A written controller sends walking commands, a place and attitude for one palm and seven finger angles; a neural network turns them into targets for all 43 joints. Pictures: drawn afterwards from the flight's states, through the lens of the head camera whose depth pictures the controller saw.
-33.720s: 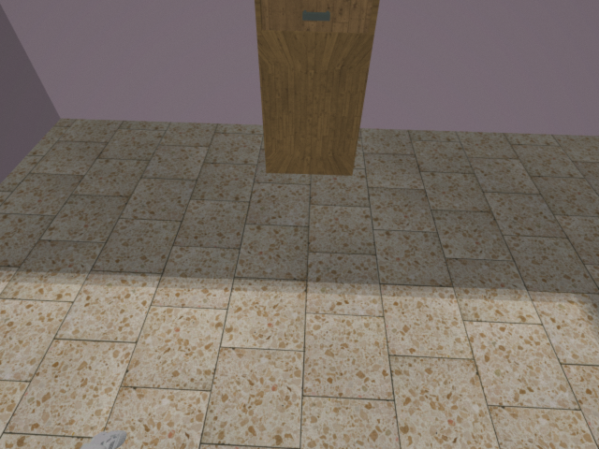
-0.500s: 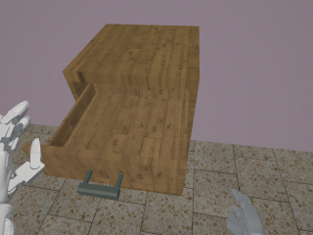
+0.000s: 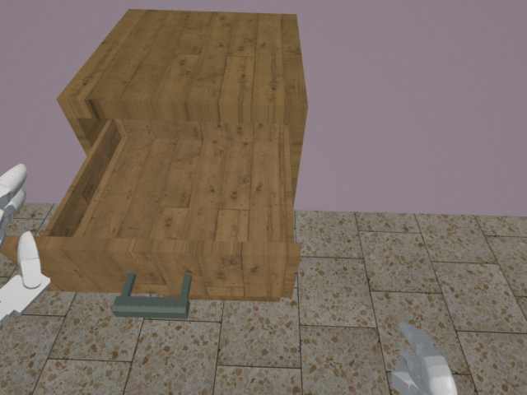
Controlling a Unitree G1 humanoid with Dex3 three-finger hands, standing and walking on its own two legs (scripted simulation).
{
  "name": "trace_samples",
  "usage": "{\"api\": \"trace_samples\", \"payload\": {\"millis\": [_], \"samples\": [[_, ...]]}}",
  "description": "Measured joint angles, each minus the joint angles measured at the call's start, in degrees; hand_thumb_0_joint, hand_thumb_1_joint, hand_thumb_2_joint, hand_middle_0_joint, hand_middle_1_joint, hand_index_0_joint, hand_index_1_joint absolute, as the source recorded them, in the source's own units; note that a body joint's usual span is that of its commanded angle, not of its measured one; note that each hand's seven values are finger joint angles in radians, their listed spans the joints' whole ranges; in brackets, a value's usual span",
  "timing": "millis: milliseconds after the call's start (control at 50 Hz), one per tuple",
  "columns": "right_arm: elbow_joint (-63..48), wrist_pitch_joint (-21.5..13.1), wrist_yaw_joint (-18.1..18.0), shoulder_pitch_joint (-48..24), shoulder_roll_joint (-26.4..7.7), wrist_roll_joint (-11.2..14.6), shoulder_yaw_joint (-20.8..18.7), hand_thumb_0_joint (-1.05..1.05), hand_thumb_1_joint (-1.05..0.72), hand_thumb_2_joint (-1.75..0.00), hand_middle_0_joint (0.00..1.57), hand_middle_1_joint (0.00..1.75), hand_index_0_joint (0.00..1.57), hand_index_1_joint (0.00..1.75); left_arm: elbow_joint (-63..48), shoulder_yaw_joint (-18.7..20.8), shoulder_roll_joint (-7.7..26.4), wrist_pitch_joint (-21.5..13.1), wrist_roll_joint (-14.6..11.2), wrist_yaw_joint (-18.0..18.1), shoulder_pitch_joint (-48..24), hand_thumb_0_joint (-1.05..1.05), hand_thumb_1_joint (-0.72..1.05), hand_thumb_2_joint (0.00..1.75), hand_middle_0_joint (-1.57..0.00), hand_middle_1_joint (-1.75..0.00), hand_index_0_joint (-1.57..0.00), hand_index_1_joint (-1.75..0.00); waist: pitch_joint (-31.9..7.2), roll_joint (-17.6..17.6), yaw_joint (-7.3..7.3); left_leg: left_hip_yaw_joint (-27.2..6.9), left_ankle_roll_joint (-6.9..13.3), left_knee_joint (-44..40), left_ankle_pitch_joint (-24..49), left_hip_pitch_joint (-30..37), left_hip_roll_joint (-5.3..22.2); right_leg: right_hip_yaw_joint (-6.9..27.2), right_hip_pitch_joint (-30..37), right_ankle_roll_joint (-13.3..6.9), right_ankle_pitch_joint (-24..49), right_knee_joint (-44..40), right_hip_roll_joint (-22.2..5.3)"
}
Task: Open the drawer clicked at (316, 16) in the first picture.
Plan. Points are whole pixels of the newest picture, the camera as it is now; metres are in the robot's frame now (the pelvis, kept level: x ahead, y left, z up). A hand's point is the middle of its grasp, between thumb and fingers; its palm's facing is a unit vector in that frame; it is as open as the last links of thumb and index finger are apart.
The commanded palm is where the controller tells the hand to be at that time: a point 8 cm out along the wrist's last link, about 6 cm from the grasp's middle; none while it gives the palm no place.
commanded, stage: step back with the hand held close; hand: left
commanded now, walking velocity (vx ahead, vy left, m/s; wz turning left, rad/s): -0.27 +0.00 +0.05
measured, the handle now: (155, 293) +0.26 +0.17 +0.02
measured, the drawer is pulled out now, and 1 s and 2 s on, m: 0.29 0.29 0.29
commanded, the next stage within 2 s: stop stepping back and stand still in 0.68 s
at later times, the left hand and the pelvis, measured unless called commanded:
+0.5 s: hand out of the picture +0.10 +0.22 +0.19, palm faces +0.46 -0.78 -0.43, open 7.4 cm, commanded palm +0.03 +0.27 +0.21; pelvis -0.09 -0.02 -0.01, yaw +1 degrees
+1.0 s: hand out of the picture -0.03 +0.18 +0.19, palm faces +0.40 -0.79 -0.47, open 7.4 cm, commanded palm -0.10 +0.23 +0.21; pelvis -0.22 -0.05 +0.00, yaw +1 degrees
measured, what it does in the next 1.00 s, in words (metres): walks backwards: right foot, then left foot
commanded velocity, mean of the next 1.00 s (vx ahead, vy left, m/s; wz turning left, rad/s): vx -0.19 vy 0.03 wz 0.02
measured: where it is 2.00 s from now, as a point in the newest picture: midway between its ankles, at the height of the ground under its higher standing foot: outside the picture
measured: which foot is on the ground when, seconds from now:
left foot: down 0.00-0.68, up 0.70-0.98, down 1.00-1.00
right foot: down 0.00-0.46, up 0.48-0.62, down 0.64-1.00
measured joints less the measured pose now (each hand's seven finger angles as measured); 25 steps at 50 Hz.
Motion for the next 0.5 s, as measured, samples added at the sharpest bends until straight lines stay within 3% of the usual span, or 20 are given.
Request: {"api": "trace_samples", "payload": {"millis": [80,160,280,380,440,460,500], "samples": [[-1.00,-0.86,-0.11,1.19,0.94,-0.95,0.00,0.01,-0.90,-0.90,0.20,0.30,0.20,0.30,-3.58,1.26,1.86,-0.83,0.31,0.83,1.55,0.01,0.89,0.89,-0.22,-0.30,-0.21,-0.30,-0.02,-1.58,-0.46,-0.11,0.14,1.55,0.34,-2.05,-0.40,-0.10,-1.98,0.10,0.24,1.62,-0.44],[-1.17,-2.61,-0.27,2.09,2.19,-2.40,0.41,0.01,-0.90,-0.90,0.20,0.30,0.20,0.30,-5.26,2.76,2.43,-2.41,0.67,2.06,2.03,0.01,0.89,0.89,-0.22,-0.30,-0.21,-0.30,-0.57,-2.35,-0.05,-0.12,0.07,3.71,0.43,-4.21,-0.83,-0.43,-3.88,0.03,-1.99,5.62,-0.94],[0.47,-3.81,-0.26,2.18,2.26,-2.78,1.49,0.01,-0.90,-0.90,0.20,0.30,0.20,0.30,-2.63,1.92,-1.06,-2.86,0.27,3.10,-0.12,0.01,0.89,0.89,-0.21,-0.30,-0.21,-0.30,-1.13,1.39,0.86,-1.39,-0.73,8.68,-0.41,-7.47,0.78,-1.79,-5.52,-1.42,-1.36,7.76,0.57],[3.01,-2.30,-0.08,2.54,1.15,-2.33,1.21,0.01,-0.90,-0.90,0.20,0.30,0.20,0.30,-1.10,-1.11,-3.84,-2.01,0.85,2.94,-1.87,0.01,0.89,0.89,-0.21,-0.30,-0.21,-0.30,-1.68,1.30,1.21,-2.25,-0.26,15.77,-9.98,-8.13,-0.96,-1.65,-5.48,-1.70,0.94,6.04,-0.30],[2.74,-2.15,-0.48,3.25,0.56,-2.02,1.56,0.01,-0.90,-0.90,0.20,0.30,0.20,0.30,-0.97,-0.42,-2.33,-2.32,0.88,2.78,-1.82,0.01,0.89,0.89,-0.22,-0.30,-0.21,-0.30,-1.99,0.10,0.48,-1.39,0.27,5.48,-3.96,-3.62,-0.44,-1.79,-6.31,-1.27,2.32,5.75,-0.89],[2.58,-2.37,-0.64,3.17,0.58,-2.00,1.49,0.02,-0.90,-0.90,0.20,0.30,0.20,0.30,-0.61,0.08,-1.58,-2.64,0.82,2.85,-2.24,0.01,0.89,0.89,-0.22,-0.30,-0.21,-0.30,-1.44,-0.36,0.35,-1.21,0.17,4.72,0.75,-3.88,-0.41,-1.47,-6.92,-0.71,1.04,6.87,-0.81],[2.65,-3.16,-0.67,2.89,1.14,-2.23,1.32,0.02,-0.90,-0.90,0.20,0.30,0.20,0.30,0.44,1.29,-0.48,-2.90,0.64,3.29,-2.64,0.01,0.89,0.89,-0.22,-0.30,-0.21,-0.30,-0.78,-1.15,0.64,-0.68,-0.57,5.48,2.57,-4.62,-0.04,-0.10,-8.69,0.28,-6.46,12.67,0.26]]}}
